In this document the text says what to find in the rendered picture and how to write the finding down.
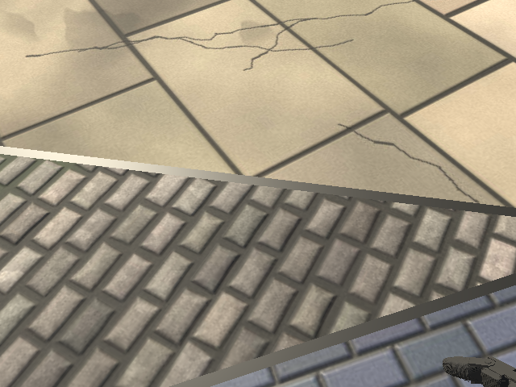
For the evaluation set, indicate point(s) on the right robot hand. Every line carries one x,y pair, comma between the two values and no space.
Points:
489,372

